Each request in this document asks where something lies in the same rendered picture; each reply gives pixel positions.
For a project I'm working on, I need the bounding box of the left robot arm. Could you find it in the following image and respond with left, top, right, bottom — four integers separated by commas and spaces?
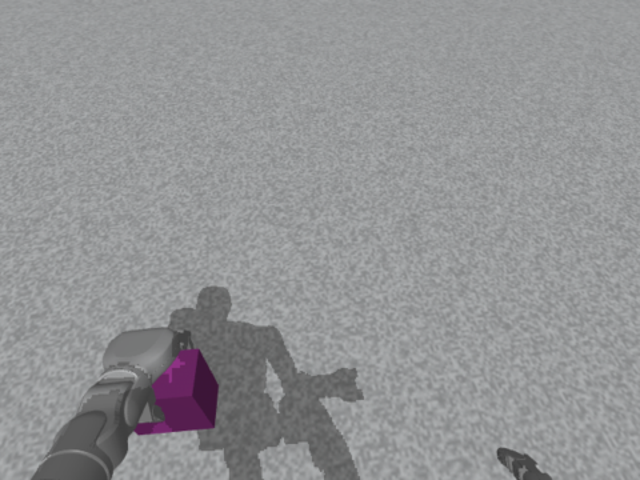
31, 366, 152, 480

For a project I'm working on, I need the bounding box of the carton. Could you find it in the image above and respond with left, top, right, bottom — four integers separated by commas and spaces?
134, 349, 219, 435

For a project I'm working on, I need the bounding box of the right robot hand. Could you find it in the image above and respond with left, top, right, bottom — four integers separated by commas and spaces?
497, 448, 553, 480

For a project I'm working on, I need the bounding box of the left robot hand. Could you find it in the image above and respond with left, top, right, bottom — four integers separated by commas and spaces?
103, 327, 194, 424

